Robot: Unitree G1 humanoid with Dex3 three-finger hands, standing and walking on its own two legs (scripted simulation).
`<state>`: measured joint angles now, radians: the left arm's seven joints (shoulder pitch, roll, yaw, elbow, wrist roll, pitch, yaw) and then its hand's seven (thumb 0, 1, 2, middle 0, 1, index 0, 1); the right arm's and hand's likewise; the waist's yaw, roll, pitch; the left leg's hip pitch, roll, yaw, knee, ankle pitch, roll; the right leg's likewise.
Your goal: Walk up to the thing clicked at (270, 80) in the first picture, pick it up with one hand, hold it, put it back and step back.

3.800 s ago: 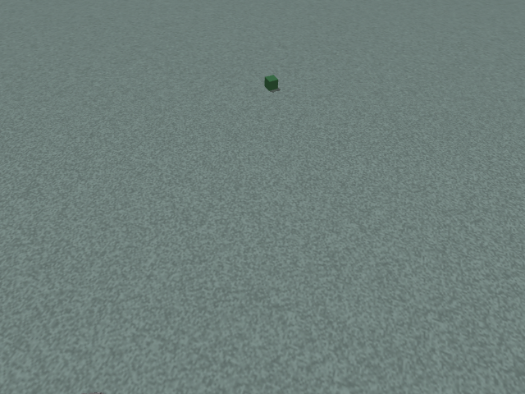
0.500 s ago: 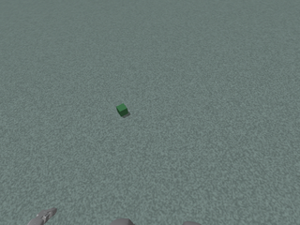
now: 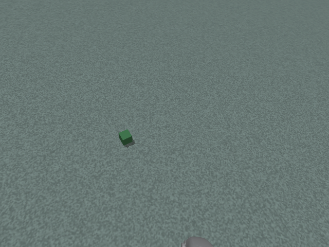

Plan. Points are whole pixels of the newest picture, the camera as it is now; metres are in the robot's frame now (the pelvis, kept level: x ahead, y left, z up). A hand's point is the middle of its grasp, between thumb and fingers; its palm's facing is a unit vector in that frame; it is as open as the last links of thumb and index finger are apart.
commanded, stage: walk up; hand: left
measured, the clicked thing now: (125, 137) +0.89 +0.24 -0.73
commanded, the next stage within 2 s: none
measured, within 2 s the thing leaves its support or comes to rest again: neither
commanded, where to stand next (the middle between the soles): +0.43 +0.01 m, yaw -2 degrees
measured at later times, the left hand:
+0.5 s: hand (71, 204) +0.23 +0.25 -0.11, palm faces -0.02 -0.91 -0.42, open 7.4 cm
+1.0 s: hand (79, 154) +0.41 +0.29 -0.15, palm faces -0.08 -0.92 -0.38, open 7.4 cm
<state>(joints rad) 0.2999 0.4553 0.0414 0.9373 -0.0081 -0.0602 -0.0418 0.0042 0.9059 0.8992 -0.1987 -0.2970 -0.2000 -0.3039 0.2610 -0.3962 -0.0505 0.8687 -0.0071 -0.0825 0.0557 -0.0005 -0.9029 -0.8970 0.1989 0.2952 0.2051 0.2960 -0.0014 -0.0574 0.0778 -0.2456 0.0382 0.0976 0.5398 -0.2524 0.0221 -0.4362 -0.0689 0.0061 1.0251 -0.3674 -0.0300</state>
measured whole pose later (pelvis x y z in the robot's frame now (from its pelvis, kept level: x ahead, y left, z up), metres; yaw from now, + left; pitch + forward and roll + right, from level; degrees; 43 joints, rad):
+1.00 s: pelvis +0.33 +0.01 +0.00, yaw -1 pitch -3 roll +1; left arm 0.25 0.42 0.04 0.91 0.00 -0.05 -0.03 0.00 0.91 0.90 -0.20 -0.30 -0.20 -0.30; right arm 0.31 -0.41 -0.03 0.86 -0.01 -0.05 0.03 0.00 -0.90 -0.90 0.20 0.30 0.21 0.30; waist -0.03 -0.02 0.12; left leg -0.19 0.05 0.10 0.57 -0.33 0.00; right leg -0.46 -0.08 -0.03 0.73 -0.23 -0.01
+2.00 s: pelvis +0.39 +0.01 +0.01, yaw +0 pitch -3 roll +0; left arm 0.06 0.34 0.01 1.19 0.00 -0.02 -0.01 0.00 0.90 0.90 -0.20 -0.30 -0.20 -0.30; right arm 0.03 -0.36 -0.01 1.15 0.00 0.00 0.01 0.00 -0.90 -0.90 0.20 0.30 0.20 0.30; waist 0.03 0.01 0.06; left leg -0.06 0.01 0.02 0.32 -0.22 -0.01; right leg -0.19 -0.05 -0.07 0.34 -0.10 0.02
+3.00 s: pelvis +0.32 +0.05 -0.01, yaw +1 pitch -2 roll +0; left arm 0.07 0.43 0.08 0.97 0.03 0.08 -0.01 0.00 0.91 0.90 -0.20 -0.30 -0.20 -0.30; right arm 0.23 -0.35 -0.06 1.02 -0.05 0.00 -0.01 0.00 -0.90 -0.90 0.20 0.30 0.21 0.30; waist -0.02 -0.08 0.14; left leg -0.23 0.01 -0.01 0.61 -0.35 0.00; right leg -0.50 0.05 0.15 1.02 -0.40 0.00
